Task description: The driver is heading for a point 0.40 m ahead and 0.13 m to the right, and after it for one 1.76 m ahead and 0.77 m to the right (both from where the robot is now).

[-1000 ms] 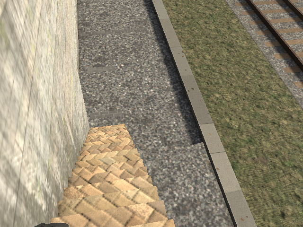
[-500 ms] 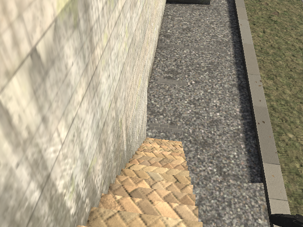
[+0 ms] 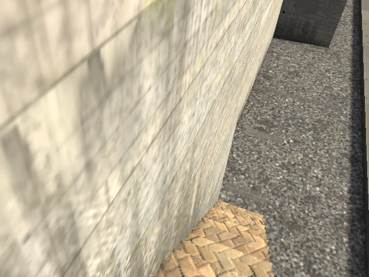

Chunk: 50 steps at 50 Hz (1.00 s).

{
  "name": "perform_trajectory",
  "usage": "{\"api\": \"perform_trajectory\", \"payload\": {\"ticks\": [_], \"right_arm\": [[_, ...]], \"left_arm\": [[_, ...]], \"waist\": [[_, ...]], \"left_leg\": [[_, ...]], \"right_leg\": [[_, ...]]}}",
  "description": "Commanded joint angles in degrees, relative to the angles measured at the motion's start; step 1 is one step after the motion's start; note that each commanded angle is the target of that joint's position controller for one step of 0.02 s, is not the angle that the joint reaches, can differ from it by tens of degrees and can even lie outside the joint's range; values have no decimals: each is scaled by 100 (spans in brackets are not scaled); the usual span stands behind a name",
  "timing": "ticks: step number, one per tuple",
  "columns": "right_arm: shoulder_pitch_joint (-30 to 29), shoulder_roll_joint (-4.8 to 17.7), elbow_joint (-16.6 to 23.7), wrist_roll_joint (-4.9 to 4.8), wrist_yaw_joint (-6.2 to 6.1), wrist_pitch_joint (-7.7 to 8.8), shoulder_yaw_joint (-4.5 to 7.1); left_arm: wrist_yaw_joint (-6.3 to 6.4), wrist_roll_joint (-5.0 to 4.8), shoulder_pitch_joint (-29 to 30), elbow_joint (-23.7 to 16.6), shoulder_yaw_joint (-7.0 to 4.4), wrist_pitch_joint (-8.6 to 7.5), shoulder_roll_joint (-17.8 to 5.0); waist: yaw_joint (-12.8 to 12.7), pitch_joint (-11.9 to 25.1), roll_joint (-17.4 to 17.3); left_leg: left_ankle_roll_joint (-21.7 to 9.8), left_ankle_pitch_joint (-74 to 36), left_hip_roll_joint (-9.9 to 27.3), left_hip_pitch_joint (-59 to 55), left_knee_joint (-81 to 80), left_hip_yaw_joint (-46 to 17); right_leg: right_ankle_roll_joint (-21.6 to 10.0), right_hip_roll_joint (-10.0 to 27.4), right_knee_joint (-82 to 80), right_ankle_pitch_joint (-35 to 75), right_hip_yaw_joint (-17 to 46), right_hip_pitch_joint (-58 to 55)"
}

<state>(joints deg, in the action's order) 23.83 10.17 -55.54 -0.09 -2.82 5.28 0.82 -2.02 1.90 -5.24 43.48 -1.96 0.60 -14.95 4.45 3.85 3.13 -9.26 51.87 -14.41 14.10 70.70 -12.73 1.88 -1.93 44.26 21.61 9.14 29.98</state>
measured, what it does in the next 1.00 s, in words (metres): goes down, turning right: right foot 0.22 m lower, then left foot 0.22 m lower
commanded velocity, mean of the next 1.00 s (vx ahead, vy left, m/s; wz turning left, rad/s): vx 0.51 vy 0.00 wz -0.73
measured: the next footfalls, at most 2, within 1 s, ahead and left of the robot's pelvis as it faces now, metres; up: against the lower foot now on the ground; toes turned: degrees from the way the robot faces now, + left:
right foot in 0.12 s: +0.09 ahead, -0.17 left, -0.22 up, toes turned +8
left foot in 0.44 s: +0.45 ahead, +0.07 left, -0.43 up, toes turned -9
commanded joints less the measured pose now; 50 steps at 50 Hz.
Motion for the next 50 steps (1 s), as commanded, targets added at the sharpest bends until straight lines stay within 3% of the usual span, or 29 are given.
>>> {"api": "perform_trajectory", "payload": {"ticks": [1,3,5,6,8,9,11,12,13,16,18,20,22,23,24,26,28,29,31,33,36,37,38,39,41,42,44,47,50], "right_arm": [[-28,772,187,76,-150,15,212],[314,780,-29,126,-206,20,211],[-2021,1002,341,149,-56,189,200],[-2417,851,575,53,82,334,229],[-1884,228,1331,421,25,475,-26],[-1431,294,1045,463,136,475,8],[-2187,489,1219,575,108,401,112],[-2932,250,1902,422,213,398,-85],[-2082,374,1177,376,283,320,60],[-1666,414,1011,-40,323,217,-17],[-1547,90,763,-42,344,221,-77],[-187,494,352,1,205,179,186],[632,1216,348,173,244,294,344],[868,1387,312,65,351,386,413],[610,989,438,-179,401,479,401],[533,799,301,-158,105,564,367],[-956,697,431,-351,-315,430,260],[-1481,736,589,-339,-370,363,167],[-1633,19,723,-378,-442,371,27],[-1654,505,597,-313,-364,136,229],[-1844,934,640,-293,-64,-400,330],[-2110,1015,669,-29,40,-628,423],[-1816,732,1048,233,117,-680,384],[-860,359,1683,310,68,-609,196],[-1328,993,1391,434,-276,-565,343],[-1165,1199,1073,424,-303,-573,449],[-1750,760,1762,274,-320,-523,144],[-1783,1073,1627,375,-343,-540,285],[-2617,463,2147,276,-163,-461,-21]], "left_arm": [[-108,17,277,-107,-241,-102,-669],[-114,145,-612,259,-280,-173,-657],[-51,-2,-4515,1369,-470,-85,-876],[4,-100,-5024,1558,-457,-154,-753],[12,-146,-3442,1156,-145,-253,-504],[48,5,-3732,1351,-197,-275,-518],[367,-160,-3598,1431,-166,-481,-542],[593,-61,-1739,787,-214,-505,-770],[520,4,-1566,958,-283,-541,-968],[451,-330,-1984,1049,-76,-575,-502],[393,-202,-3062,1388,6,-324,-256],[378,103,-2714,1351,-112,-4,-484],[323,3,-2445,1043,-267,111,-491],[315,-163,-3371,680,-134,162,32],[245,295,-2986,603,-73,96,-200],[313,833,-1598,291,-245,125,-495],[267,543,-872,-354,33,425,149],[322,480,-1547,-8,65,482,322],[292,125,-1271,-125,19,337,88],[166,-265,-1424,-152,139,206,368],[339,48,-3501,598,-156,101,-163],[301,63,-3712,777,-288,108,-491],[184,-86,-3295,649,-317,44,-1016],[132,-225,-2063,100,-510,5,-1718],[167,-305,-1957,-49,-283,-107,-1092],[217,-288,-1620,0,-189,-174,-716],[388,-234,-1148,-229,-116,-255,-760],[366,-285,-890,-167,-58,-169,-631],[494,-390,-1114,-148,96,29,-185]], "waist": [[264,-1378,-869],[227,-1183,-635],[-2398,34,140],[-2930,-368,713],[-961,-899,753],[-901,-507,149],[-824,-520,-122],[-247,-685,85],[-98,-325,38],[-286,-486,-508],[-911,-736,-337],[-297,-777,203],[47,-282,-520],[-561,467,-1363],[-481,484,-1063],[-147,-297,-884],[-1076,-1045,-1162],[-1321,-595,-1507],[-1581,-512,-692],[-1527,-684,-957],[-2395,237,-589],[-2583,-433,437],[-1818,-1424,1869],[-531,-97,2115],[-602,67,368],[-421,-79,42],[-196,589,465],[-28,945,134],[-378,190,-159]], "left_leg": [[-610,-4289,1533,26,-1010,-1925],[-519,-5668,1631,-76,15,-1737],[-118,-7418,1262,1971,3447,97],[445,-3972,304,4938,6134,1380],[564,-2111,925,6360,4151,1385],[625,-2435,1479,6274,2892,912],[787,-3142,1829,6004,1099,462],[926,-5583,2215,3012,-1987,44],[815,-7218,1909,454,-1127,485],[938,-9292,1361,-658,-3865,1312],[1175,-9732,1563,-1291,-5244,1178],[1296,-9490,1927,-2403,-5410,783],[957,-12273,3145,-4159,-3953,447],[84,-11881,4641,-5435,-2577,-399],[-34,-8700,4442,-4634,-2808,-309],[97,-7841,3969,-2487,-2963,71],[486,-5780,3568,1575,-3754,1178],[373,-6120,3668,2202,-2919,1342],[1108,-2228,2718,3401,-1818,2679],[1104,-1173,2797,3246,-1284,2682],[882,-3611,2707,2754,2203,3136],[749,-1738,2171,4177,4521,2838],[699,-426,1546,5545,6316,2701],[657,-1162,1735,6172,5243,1465],[962,-2695,1848,5851,3769,600],[1011,-2913,1802,5504,3585,726],[1162,-4690,1568,4150,1452,573],[1220,-6109,1387,3484,1103,376],[1203,-6915,1224,3215,-929,522]], "right_leg": [[-318,320,-10,-1201,228,1060],[-559,167,108,-2136,185,634],[-1392,-33,-663,-1453,-639,-3225],[-1841,561,-1345,-618,-19,-5053],[-1412,865,-784,1976,1404,-5066],[-1775,1363,-595,1099,2247,-5258],[-1733,1094,-448,-850,2566,-3953],[-1808,1241,-1846,-2756,3253,-431],[-1838,858,-1384,-3258,2907,1202],[-1399,-515,606,-4089,1055,927],[-1219,-679,1664,-3971,957,-87],[-1168,-654,3794,-4318,706,307],[-852,-1081,6617,-7775,-170,1893],[-711,-358,7052,-7445,-392,3533],[-603,451,5292,-6132,-231,3809],[-441,453,4995,-5337,-425,3454],[-202,663,1333,-2372,-498,675],[-189,259,2610,-1456,-1090,-574],[-108,255,347,2060,-928,-1627],[-214,307,-1039,2492,-452,-2476],[-655,-88,-836,1679,-1330,-4348],[-957,211,-1039,210,-445,-4936],[-759,194,-158,4062,146,-4257],[-1218,1163,-60,4294,2902,-4502],[-1478,1210,-212,1387,2745,-3126],[-1213,866,20,2376,2392,-2794],[-1447,1213,-815,1180,3384,-1223],[-1412,607,238,-15,3124,-1088],[-1610,-49,377,-2461,2838,-724]]}}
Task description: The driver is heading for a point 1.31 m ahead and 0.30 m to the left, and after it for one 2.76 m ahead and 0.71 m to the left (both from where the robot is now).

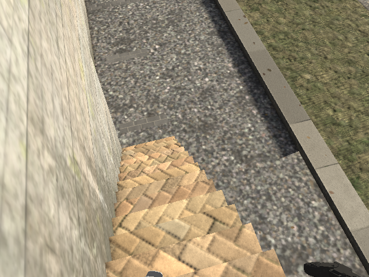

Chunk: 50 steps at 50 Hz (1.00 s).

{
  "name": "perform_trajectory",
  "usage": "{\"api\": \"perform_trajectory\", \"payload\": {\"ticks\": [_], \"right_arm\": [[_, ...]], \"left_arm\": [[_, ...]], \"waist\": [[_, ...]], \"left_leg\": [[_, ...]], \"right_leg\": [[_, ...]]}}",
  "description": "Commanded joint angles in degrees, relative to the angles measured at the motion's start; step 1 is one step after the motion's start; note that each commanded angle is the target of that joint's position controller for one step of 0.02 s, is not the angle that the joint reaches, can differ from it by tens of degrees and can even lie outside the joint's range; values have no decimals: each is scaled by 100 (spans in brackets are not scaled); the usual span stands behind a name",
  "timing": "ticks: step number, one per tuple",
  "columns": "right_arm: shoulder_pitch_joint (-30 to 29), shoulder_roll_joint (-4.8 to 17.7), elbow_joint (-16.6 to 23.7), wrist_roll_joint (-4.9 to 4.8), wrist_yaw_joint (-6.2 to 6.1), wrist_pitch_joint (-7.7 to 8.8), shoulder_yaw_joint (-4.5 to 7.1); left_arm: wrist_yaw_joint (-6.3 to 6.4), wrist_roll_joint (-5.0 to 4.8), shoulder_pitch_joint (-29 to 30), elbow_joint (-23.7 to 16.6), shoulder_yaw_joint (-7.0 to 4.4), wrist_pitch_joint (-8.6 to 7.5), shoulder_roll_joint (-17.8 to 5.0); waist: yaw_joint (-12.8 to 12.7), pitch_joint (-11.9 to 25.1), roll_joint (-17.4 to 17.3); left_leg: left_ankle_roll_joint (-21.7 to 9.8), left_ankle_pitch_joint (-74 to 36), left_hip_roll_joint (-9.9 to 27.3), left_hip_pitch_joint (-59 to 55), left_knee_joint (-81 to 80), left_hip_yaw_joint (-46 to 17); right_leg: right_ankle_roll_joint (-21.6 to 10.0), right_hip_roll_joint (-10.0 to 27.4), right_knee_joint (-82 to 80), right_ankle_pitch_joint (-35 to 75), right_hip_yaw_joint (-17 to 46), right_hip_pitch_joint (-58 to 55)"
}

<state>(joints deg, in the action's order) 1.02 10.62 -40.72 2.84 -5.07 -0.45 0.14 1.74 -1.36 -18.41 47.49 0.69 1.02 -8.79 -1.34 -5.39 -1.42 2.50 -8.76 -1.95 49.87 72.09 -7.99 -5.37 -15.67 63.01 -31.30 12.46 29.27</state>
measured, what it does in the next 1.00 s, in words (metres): goes down, turning left: left foot 0.21 m lower, then right foot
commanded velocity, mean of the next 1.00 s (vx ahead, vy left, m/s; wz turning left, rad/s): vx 0.01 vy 0.00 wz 0.30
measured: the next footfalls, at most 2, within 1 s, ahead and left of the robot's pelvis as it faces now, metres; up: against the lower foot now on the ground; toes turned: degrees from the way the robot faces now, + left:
left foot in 0.22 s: +0.14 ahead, +0.19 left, -0.21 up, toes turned -7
right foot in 0.82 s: +0.25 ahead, -0.04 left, -0.22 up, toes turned +15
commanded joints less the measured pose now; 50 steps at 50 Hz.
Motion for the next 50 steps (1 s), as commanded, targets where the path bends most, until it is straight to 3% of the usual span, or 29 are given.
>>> {"api": "perform_trajectory", "payload": {"ticks": [1,3,5,10,12,13,14,15,16,17,18,19,20,23,26,31,34,37,38,39,40,41,42,43,45,47,48,49,50], "right_arm": [[-687,404,739,-92,85,124,-29],[-333,248,695,-243,115,162,-70],[235,483,710,-404,143,217,30],[1291,731,251,-642,187,203,192],[2583,1094,-256,-494,193,182,321],[2691,1203,-271,-255,327,190,281],[2715,1024,-298,-306,453,258,193],[3086,896,-632,-528,488,373,153],[2830,897,-550,-665,453,368,52],[2653,855,-509,-707,389,374,-58],[1877,1206,-300,-672,241,321,-20],[1577,898,-298,-652,149,242,-122],[1650,706,-379,-695,155,164,-232],[2579,954,-519,-810,102,203,-141],[3176,774,-597,-722,52,193,-76],[2695,907,-34,-444,12,-133,142],[2494,930,5,-471,65,-58,276],[2555,945,72,-456,163,-107,385],[2099,1032,191,-498,193,-79,405],[1936,830,199,-404,249,-118,366],[1980,881,235,-335,315,-181,381],[743,1052,619,-404,412,-131,415],[454,766,978,-516,471,-20,404],[1462,507,964,-444,363,-41,381],[1491,729,768,-252,190,-187,444],[1531,954,658,-233,228,-470,484],[1494,973,541,-242,272,-559,488],[1637,910,362,-148,242,-624,529],[1437,939,421,-238,246,-611,527]], "left_arm": [[111,16,285,-645,-152,37,-810],[-6,130,568,-727,-130,71,-663],[-123,103,1090,-887,-60,75,-700],[-153,445,382,-897,-32,160,-796],[-278,179,769,-1198,-103,96,-773],[-357,-5,636,-1328,-42,115,-287],[-244,18,450,-1228,-26,164,-170],[-178,10,242,-740,-105,203,-163],[-153,89,308,-726,-161,243,-206],[-159,131,631,-805,-172,278,-209],[-233,25,930,-941,-75,323,-19],[-127,268,1343,-904,-83,303,-162],[-99,356,1488,-786,-109,337,-183],[-53,276,1749,-835,-61,206,-144],[-16,256,1971,-1072,-55,124,-223],[-242,99,2346,-1321,-17,213,-228],[-177,254,2447,-1323,-67,65,-459],[-234,58,2853,-1482,-42,24,-445],[-233,107,2556,-1312,-62,-35,-429],[-301,145,2512,-1423,-38,-2,-482],[-325,-20,2386,-1472,11,27,-311],[-254,91,1116,-1361,43,-22,-300],[-186,219,207,-1237,-85,6,-679],[-231,86,438,-1171,-179,11,-981],[-134,212,833,-1082,-193,-58,-893],[-88,289,1268,-1132,-156,-95,-843],[-80,311,1119,-1061,-168,-95,-876],[-55,328,1093,-1064,-198,-179,-991],[-57,321,1103,-1163,-207,-196,-978]], "waist": [[32,918,222],[7,792,611],[281,982,1012],[-222,134,113],[60,912,-291],[15,1169,-1422],[132,1238,-1573],[162,1298,-691],[27,1182,-396],[-57,1065,-406],[-182,1034,-1294],[-202,820,-446],[-176,809,-250],[214,856,-637],[416,957,-973],[555,540,-1120],[402,786,-1019],[656,631,-789],[494,999,-1158],[433,989,-884],[394,757,-644],[-473,1303,-1065],[-793,1863,510],[-87,2314,1421],[322,1146,1051],[688,275,1176],[679,104,1126],[661,556,1052],[652,476,963]], "left_leg": [[99,-799,-121,-892,-2098,199],[14,-1481,45,-2144,-3598,213],[-105,-1875,614,-3688,-3432,-373],[-355,-1420,1248,-4350,-7486,113],[-423,-4447,1909,-7023,-6344,439],[-589,-6647,2382,-8463,-4286,615],[-779,-7389,2168,-8358,-3520,551],[-855,-5765,2245,-7272,-3671,251],[-868,-4767,2185,-6335,-3866,75],[-1043,-4627,2198,-5765,-3959,-128],[-1680,-2264,2759,-4793,-4691,-1423],[-1567,-1115,2272,-4500,-4601,-1143],[-1194,-1435,1777,-4335,-4456,-778],[-674,-3131,1212,-4456,-3821,-695],[-1064,-3098,1384,-4780,-3574,-1240],[-1113,-812,1183,-4142,-4426,-1833],[-1359,-3523,1323,-5026,-3512,-2163],[-1461,-3496,1028,-4938,-3514,-2032],[-1452,-3597,1139,-4327,-3146,-2005],[-1503,-3323,1058,-4494,-3279,-2178],[-1370,-3006,740,-4147,-3505,-1923],[-1068,-2720,277,-2391,-1703,-1207],[-707,1422,-374,-318,-4,-708],[-669,4920,-591,-28,833,-373],[-350,4219,-256,138,1552,-12],[38,3531,62,-129,1212,75],[57,3198,45,-304,1038,232],[-22,2108,-128,-704,2233,426],[-53,1741,-153,-570,2248,458]], "right_leg": [[-854,1113,-1637,2090,2354,-411],[-819,932,-1575,1306,2001,47],[-755,1271,-1323,1633,2260,743],[-581,669,488,3038,1612,-91],[-218,501,2336,1130,587,1597],[58,131,3855,-2046,-266,3317],[18,196,5324,-2772,-695,4071],[30,400,5730,-2186,-394,3647],[145,513,5934,-1591,-394,3392],[251,626,6084,-1354,-454,3364],[501,1096,5900,-989,-485,3036],[589,1305,5573,396,-53,3358],[608,1476,5159,649,-601,3094],[905,1512,4248,1517,-1156,3118],[1082,1577,2941,1919,-870,3108],[1134,1159,-221,1967,-883,1436],[979,1291,44,2068,-467,1831],[999,1060,-1412,961,-824,1410],[813,1166,-233,2198,-919,439],[758,1165,-1053,1403,-634,537],[817,969,-2499,858,-1161,-69],[387,1491,-2139,3303,-837,-2637],[-283,2574,-2496,5439,186,-4926],[-774,3654,-2573,7745,1098,-4860],[-1163,3770,-3253,6309,1147,-2980],[-1055,3535,-3748,4839,495,-1548],[-880,3340,-3670,4752,-18,-1167],[-978,3466,-3276,5387,-248,-849],[-899,3320,-3343,4949,-655,-772]]}}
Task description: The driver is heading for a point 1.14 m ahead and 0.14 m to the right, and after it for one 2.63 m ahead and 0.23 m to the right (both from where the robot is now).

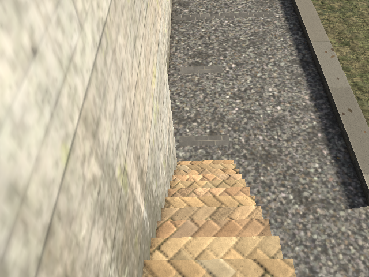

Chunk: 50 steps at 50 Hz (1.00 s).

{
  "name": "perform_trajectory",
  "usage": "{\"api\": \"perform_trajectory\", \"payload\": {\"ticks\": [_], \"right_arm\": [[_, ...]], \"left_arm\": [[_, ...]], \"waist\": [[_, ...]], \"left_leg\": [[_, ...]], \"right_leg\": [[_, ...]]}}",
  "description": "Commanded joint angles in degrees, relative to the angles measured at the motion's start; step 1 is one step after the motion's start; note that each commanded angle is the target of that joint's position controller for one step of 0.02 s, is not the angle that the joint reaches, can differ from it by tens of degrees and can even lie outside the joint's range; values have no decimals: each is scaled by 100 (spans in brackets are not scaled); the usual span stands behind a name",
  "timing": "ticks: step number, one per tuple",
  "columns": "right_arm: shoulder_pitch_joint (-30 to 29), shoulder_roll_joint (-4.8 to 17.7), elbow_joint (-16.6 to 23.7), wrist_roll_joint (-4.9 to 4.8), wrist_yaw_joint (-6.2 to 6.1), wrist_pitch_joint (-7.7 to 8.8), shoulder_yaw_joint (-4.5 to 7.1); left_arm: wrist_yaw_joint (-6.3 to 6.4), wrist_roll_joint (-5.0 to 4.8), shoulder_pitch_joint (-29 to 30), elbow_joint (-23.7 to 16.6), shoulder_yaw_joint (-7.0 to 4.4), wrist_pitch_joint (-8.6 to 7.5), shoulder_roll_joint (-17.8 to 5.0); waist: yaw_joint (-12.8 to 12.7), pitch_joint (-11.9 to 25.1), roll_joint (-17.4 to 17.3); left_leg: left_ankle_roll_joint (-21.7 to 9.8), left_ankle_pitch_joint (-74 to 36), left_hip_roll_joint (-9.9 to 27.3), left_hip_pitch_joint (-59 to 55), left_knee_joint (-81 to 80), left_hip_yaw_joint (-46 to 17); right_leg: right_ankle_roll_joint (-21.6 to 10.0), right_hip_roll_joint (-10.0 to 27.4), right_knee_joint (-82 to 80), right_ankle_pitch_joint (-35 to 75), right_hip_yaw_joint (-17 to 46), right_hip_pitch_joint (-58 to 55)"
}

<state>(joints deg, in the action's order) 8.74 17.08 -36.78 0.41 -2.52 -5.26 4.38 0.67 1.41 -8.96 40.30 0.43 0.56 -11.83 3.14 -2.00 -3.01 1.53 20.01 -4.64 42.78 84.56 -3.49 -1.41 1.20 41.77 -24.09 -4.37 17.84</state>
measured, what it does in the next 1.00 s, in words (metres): goes down, turning right: left foot, then right foot 0.22 m lower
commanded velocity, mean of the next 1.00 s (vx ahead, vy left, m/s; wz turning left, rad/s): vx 0.63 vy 0.00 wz -0.21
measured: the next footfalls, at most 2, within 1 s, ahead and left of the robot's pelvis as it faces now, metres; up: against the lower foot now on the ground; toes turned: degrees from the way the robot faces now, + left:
left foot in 0.20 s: +0.04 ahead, +0.12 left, +0.00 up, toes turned +10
right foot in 0.70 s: +0.22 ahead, -0.20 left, -0.21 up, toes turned -1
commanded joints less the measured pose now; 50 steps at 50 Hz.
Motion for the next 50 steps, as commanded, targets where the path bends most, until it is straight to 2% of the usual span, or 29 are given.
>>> {"api": "perform_trajectory", "payload": {"ticks": [1,5,7,10,11,13,14,15,17,20,21,24,26,28,30,32,33,34,35,36,37,38,39,41,43,45,46,47,50], "right_arm": [[465,207,58,12,-12,-85,76],[18,-106,-92,-1,46,284,-127],[298,-190,-264,19,110,375,-207],[1509,-103,-738,-97,86,359,-252],[2040,4,-1095,-76,79,523,-185],[2630,572,-1465,-56,49,947,-87],[2785,1148,-1653,-212,4,1083,131],[2352,933,-1650,-148,-25,1223,44],[1776,572,-1652,-87,-82,1259,-38],[1517,278,-1783,-145,-111,1319,-78],[1430,278,-1779,-182,-106,1268,-71],[2012,-2,-2072,-189,-97,1429,-108],[2088,-186,-1953,-207,-119,1395,-124],[1741,-18,-1684,-71,-121,1228,-102],[1752,320,-1617,48,-82,1118,14],[1678,477,-1646,125,164,841,67],[1346,793,-1650,88,249,753,167],[1575,873,-1812,180,206,604,254],[1060,314,-1573,268,80,590,244],[878,-218,-871,232,94,634,86],[1135,123,-686,204,117,754,107],[1270,234,-875,134,145,892,123],[926,92,-895,252,137,1038,75],[501,300,-1018,142,72,951,168],[1075,201,-1449,222,-25,737,155],[85,287,-1040,321,69,833,119],[-177,120,-884,308,118,884,23],[-163,45,-876,204,179,916,-34],[304,57,-917,93,257,970,-55]], "left_arm": [[76,87,258,-461,-183,-51,-707],[182,139,277,-467,-197,199,-926],[142,113,318,-458,-276,219,-1154],[68,189,480,-394,-189,283,-1012],[82,218,477,-304,-151,310,-805],[22,206,-292,-421,-156,341,-516],[-45,256,-165,-389,-187,341,-604],[-65,183,446,-383,-284,319,-868],[-117,157,608,-191,-254,315,-697],[-205,259,253,30,-245,450,-535],[-230,246,320,-78,-414,460,-909],[-295,290,882,-296,-364,321,-555],[-329,191,956,-290,-249,245,-199],[-379,-48,879,-313,-142,254,20],[-409,-77,609,-61,-260,229,-280],[-110,-54,-421,314,-306,294,-480],[-45,-33,-1685,707,-396,245,-666],[-125,69,-2130,835,-370,76,-549],[-231,91,-2124,1045,-439,-116,-764],[-270,-95,-2287,1152,-411,-236,-1465],[-210,-215,-2310,1101,-569,-259,-1786],[-196,-350,-2398,1129,-633,-260,-1776],[-169,-262,-2129,1161,-643,-351,-1738],[-165,16,-1572,978,-301,-500,-819],[-114,193,-1423,1118,-332,-503,-858],[-18,-84,-1389,1130,-305,-453,-731],[85,-183,-1100,1040,-195,-443,-406],[153,-256,-704,923,-199,-442,-521],[172,-147,-640,966,-203,-463,-623]], "waist": [[243,207,1050],[136,207,621],[109,509,1123],[477,418,1890],[561,50,1227],[119,23,-899],[469,11,-1425],[420,-402,-651],[143,-389,64],[-178,-353,-17],[-316,-413,322],[81,-88,-390],[29,-333,4],[65,-320,-422],[135,-459,-696],[-307,-161,-887],[-940,268,-809],[-1262,-285,-154],[-1295,-829,1088],[-684,-823,2184],[-549,397,2103],[-614,1296,1628],[-651,1483,1736],[-272,369,508],[5,509,731],[-140,456,884],[-87,411,730],[61,346,804],[56,224,1365]], "left_leg": [[26,-1262,131,70,976,-19],[-34,-1676,202,-515,-1264,340],[-128,-1704,34,-1682,-1875,727],[-149,-383,-71,-3546,-3594,1083],[-186,300,8,-3713,-4559,1085],[-973,-1989,1751,-4596,-4945,-2137],[-1750,729,2299,-4102,-6131,-4093],[-1900,2092,2490,-3432,-6542,-4374],[-1857,2380,2591,-2359,-6282,-3619],[-1394,2178,2398,-1555,-6074,-2207],[-1102,1735,2085,-1621,-5382,-1297],[-879,2283,2115,-2419,-4294,-834],[-781,2823,2039,-1520,-3834,-321],[-607,2729,1958,-996,-3690,466],[-517,3030,2058,-325,-3056,856],[-516,657,2009,-897,-1696,1421],[-561,-1094,2026,-888,-368,1529],[-758,-777,1616,-943,1275,1696],[-876,2122,987,326,3677,1317],[-762,2678,780,2248,4575,1060],[-798,2094,1001,2746,3708,509],[-744,2152,1175,2585,3292,-106],[-590,1623,1255,2769,2526,-708],[36,-501,977,1645,-56,-436],[290,-1042,801,424,-433,-198],[84,-2978,601,54,-1932,-117],[5,-4264,418,-1007,-3346,30],[-52,-4759,268,-2051,-3880,222],[-326,-4989,254,-2928,-3991,82]], "right_leg": [[-1306,1679,-1131,3757,929,406],[-886,1391,-764,2596,474,393],[-785,1414,-473,2425,252,696],[-365,1074,-872,-1925,277,1382],[-245,908,-157,-2126,214,1305],[52,-116,2378,-2341,182,2856],[79,-211,2789,-1902,587,3646],[61,21,2945,-801,954,3738],[9,44,3106,-157,1242,2905],[15,-128,3305,941,1086,1933],[2,-135,2267,2571,1334,1964],[123,-79,1563,4295,1576,2796],[203,-260,837,6067,1385,2059],[224,-275,-244,5611,795,779],[27,-342,382,5177,228,-397],[-135,-313,10,3969,-100,-1134],[-238,-327,-179,3724,-214,-2189],[-382,-68,-2889,2582,650,-1994],[-417,52,-1951,4040,917,-2174],[-235,367,404,9476,1433,-2686],[-558,651,736,9404,2418,-3468],[-1140,922,529,6939,3327,-3558],[-1643,1376,437,5252,4155,-3128],[-1640,1244,-184,4821,4227,-731],[-1687,874,-348,4815,4241,237],[-1343,62,346,3370,3534,397],[-1173,-450,440,2533,3069,1125],[-1033,-643,436,2035,2839,1686],[-1093,-623,1311,1554,2903,1727]]}}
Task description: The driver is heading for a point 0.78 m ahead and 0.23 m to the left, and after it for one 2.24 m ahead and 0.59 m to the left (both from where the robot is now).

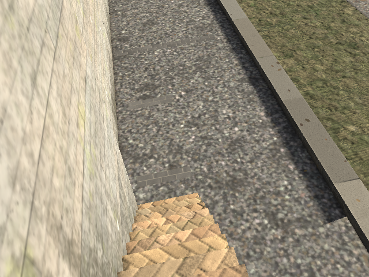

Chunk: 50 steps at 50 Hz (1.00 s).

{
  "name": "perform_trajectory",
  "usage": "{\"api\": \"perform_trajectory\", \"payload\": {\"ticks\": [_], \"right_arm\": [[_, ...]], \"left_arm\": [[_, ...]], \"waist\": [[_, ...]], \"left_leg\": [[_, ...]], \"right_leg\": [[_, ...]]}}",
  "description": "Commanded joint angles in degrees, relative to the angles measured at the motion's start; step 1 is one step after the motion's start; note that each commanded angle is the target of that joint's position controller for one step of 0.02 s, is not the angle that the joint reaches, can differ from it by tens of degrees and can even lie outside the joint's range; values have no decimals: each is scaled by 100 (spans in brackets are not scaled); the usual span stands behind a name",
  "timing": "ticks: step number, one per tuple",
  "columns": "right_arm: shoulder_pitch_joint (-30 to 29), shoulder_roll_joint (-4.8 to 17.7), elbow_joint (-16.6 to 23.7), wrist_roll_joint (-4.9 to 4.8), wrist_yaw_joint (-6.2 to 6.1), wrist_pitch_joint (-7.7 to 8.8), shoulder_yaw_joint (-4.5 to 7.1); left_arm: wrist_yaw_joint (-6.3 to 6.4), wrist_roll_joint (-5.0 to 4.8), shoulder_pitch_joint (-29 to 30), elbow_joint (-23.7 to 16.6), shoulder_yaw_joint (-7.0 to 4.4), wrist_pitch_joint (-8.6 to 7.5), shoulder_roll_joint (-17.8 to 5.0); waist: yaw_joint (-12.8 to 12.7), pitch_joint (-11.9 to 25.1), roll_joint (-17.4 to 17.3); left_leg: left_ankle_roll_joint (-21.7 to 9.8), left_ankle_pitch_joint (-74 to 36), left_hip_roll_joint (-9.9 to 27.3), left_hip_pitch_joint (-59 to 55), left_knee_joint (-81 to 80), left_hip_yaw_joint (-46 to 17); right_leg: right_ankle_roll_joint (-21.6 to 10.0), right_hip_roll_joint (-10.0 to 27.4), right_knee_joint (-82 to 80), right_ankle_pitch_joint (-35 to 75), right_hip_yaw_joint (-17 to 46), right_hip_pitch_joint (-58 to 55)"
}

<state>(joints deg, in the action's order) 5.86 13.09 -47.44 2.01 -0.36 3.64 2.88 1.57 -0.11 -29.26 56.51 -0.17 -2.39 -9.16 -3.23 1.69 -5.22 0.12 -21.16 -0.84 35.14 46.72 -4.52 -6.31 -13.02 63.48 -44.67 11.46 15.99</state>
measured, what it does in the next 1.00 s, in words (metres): goes down, turning left: left foot 0.22 m lower, then right foot 0.21 m lower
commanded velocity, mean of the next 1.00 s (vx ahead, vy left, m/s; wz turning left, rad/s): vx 0.99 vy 0.00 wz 0.55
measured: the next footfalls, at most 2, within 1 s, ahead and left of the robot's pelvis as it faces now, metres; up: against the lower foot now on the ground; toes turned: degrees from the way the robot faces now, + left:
left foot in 0.12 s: +0.10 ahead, +0.09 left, -0.22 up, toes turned -4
right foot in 0.48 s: +0.38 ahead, -0.10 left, -0.43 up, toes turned +15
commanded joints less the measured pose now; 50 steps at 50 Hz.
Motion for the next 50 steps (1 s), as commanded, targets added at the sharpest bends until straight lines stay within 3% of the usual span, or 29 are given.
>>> {"api": "perform_trajectory", "payload": {"ticks": [1,4,5,6,7,8,10,12,14,17,21,22,23,24,26,28,30,32,34,36,38,41,42,44,45,46,47,48,50], "right_arm": [[885,591,99,-132,10,96,134],[2227,862,-287,-311,-58,38,272],[2425,923,-395,-274,-28,-25,340],[3456,876,-688,-159,35,-72,353],[3281,511,-700,-290,189,-49,48],[2934,334,-697,-368,294,135,-64],[2785,486,-817,-417,203,291,-31],[1841,456,-524,-318,-40,237,-104],[1727,700,-456,-348,-2,184,-65],[1794,162,-397,-592,-137,227,-218],[2307,470,-467,-300,-97,-202,-49],[2137,414,-599,-452,-86,-210,-46],[1589,412,-389,-441,-15,-182,-59],[1823,366,-272,-333,-94,-209,6],[1949,-36,166,-430,-205,-201,-123],[641,274,474,-197,-152,-260,-13],[615,7,898,-272,-140,-297,33],[378,-193,993,-273,-152,-341,2],[884,-395,761,-161,5,-459,-16],[295,-142,990,-167,36,-517,85],[-273,-21,931,-142,19,-343,16],[-258,343,621,-605,225,-197,104],[82,377,435,-526,204,-195,90],[2676,976,-673,-338,40,-234,387],[3652,1319,-1103,-24,2,-150,471],[3648,1424,-1203,88,14,-146,550],[3635,2075,-1272,-51,146,-11,400],[3625,1849,-1040,-462,63,62,424],[3008,1642,-867,-495,-114,50,206]], "left_arm": [[52,66,1452,-695,-152,-132,-878],[-7,345,1512,-587,-155,41,-931],[-51,230,1486,-602,-179,95,-1053],[-23,181,2139,-781,-193,113,-887],[14,232,2379,-1348,28,84,-160],[82,393,1632,-1389,90,35,-166],[120,661,1792,-1075,4,13,-771],[24,529,2158,-1428,183,-12,-517],[0,390,2169,-989,104,-3,-536],[-53,341,2958,-1315,-36,-225,-981],[-60,-181,2960,-1750,-7,-91,-335],[-26,106,1684,-1240,-67,-142,-278],[-33,72,395,-891,-202,-153,-705],[-104,-124,388,-1014,-306,-152,-970],[-309,-21,-139,-851,-270,-131,-1049],[-263,66,239,-964,-335,-282,-1141],[-340,365,522,-1060,-280,-492,-1260],[-297,297,870,-1175,-135,-462,-850],[-308,245,1418,-1245,-70,-492,-1193],[-290,285,1325,-1018,-77,-517,-1039],[-280,344,978,-1039,-102,-497,-1037],[-244,609,350,-599,-250,-403,-1396],[-253,654,222,-484,-260,-275,-1354],[-386,556,932,-372,-351,-225,-1612],[-341,403,1059,-382,-468,-124,-1792],[-282,288,488,-171,-422,3,-1384],[-314,411,21,-609,-282,-73,-774],[-221,456,-227,-645,-203,90,-743],[-73,412,646,-907,-156,256,-640]], "waist": [[695,-227,1294],[1049,-246,975],[1110,-366,515],[1827,-702,-328],[1212,-897,-1213],[370,-795,-621],[169,-864,290],[-318,-683,265],[-29,-331,23],[385,-577,562],[1232,-836,-144],[708,-509,-389],[-117,-322,-49],[-89,-615,1107],[71,451,1919],[-193,-120,873],[315,-512,1110],[553,-373,420],[774,115,1194],[493,-400,1673],[224,-534,724],[-162,-1131,928],[-124,-1320,1144],[1133,-768,1207],[1681,-322,610],[1563,-527,-582],[603,-472,-1692],[697,479,-1217],[684,161,-954]], "left_leg": [[-247,-672,-130,-1972,-352,182],[-665,536,248,-2296,-2040,293],[-765,784,101,-2967,-2287,591],[-1617,-634,875,-4148,-2719,-84],[-1275,-4036,1283,-4586,-451,-646],[-1439,-2931,1361,-4412,-433,-1403],[-1515,364,927,-3180,-359,-1634],[-1584,496,765,-45,-807,-2330],[-1551,983,871,827,-623,-2684],[-1408,3351,-177,-193,1174,-2472],[-1554,1761,-335,-570,1570,-2411],[-1494,1889,-271,680,2978,-2603],[-1267,2604,-421,1592,4398,-2070],[-1189,5729,-1122,1506,6044,-777],[-1113,7081,-630,4062,7553,-248],[-903,5900,-120,3526,7165,-582],[-633,4051,374,3955,5912,-1051],[-317,1618,457,2585,3954,-533],[-232,225,296,-128,3861,171],[-349,-912,488,1197,2627,-87],[-456,-2047,755,1251,1027,-181],[-318,-2266,979,-537,-1521,487],[-401,-1952,1089,-942,-1948,505],[-435,-1621,948,-3167,-1607,707],[-322,-553,713,-4340,-1691,539],[-375,1259,655,-4140,-2245,322],[-393,-2380,1000,-5448,369,176],[-732,-1862,1422,-5521,278,-808],[-811,1146,2193,-3634,-1522,-1786]], "right_leg": [[-625,879,-400,4283,1329,1342],[-670,1014,1801,6906,813,50],[-542,873,2737,7636,545,465],[-322,129,6229,4964,-89,2410],[-246,-529,6854,-557,-776,4500],[-379,241,5032,242,-413,5083],[-49,902,3537,1899,-500,5187],[685,1041,928,4234,-1118,2725],[735,1136,1597,5446,-1237,961],[503,1237,-1213,7358,-581,1871],[546,1024,-3623,5444,-913,224],[392,1256,-2663,7021,-473,-1473],[202,1746,-3080,6780,-58,-2542],[-47,2481,-5027,7246,14,-2388],[-416,3749,-1797,10097,400,-4666],[-828,3516,-2767,6550,919,-2267],[-855,4307,-2389,6615,1136,-1263],[-28,3691,-2495,4714,158,569],[129,3454,-2899,3767,-216,2303],[441,3008,-2386,2130,-759,1107],[672,3078,-1829,1029,-1043,436],[474,3102,-2499,508,-1439,321],[452,3075,-2115,1192,-1580,-13],[584,2792,147,2789,-2004,338],[612,2382,1797,3577,-2042,620],[422,1548,4298,243,-2096,939],[567,1213,5413,-1438,-1310,3327],[676,1234,5782,-1138,-999,3690],[614,1092,5309,370,-678,3482]]}}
